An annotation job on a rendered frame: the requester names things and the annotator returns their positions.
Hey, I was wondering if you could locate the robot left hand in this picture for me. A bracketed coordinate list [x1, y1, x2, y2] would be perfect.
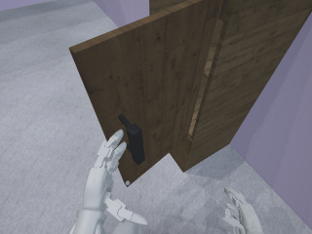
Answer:
[82, 130, 148, 226]

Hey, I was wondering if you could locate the robot left forearm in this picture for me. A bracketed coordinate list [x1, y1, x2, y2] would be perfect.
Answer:
[68, 208, 106, 234]

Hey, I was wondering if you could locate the robot right hand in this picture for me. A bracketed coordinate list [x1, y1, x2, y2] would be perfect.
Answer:
[222, 186, 263, 234]

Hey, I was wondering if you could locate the robot left thigh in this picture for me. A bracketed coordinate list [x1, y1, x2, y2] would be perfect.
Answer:
[111, 220, 143, 234]

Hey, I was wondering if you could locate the cupboard door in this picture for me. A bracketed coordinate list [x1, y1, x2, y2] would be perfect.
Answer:
[68, 0, 222, 187]

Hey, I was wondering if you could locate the handle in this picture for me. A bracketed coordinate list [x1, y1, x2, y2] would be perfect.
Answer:
[118, 114, 145, 165]

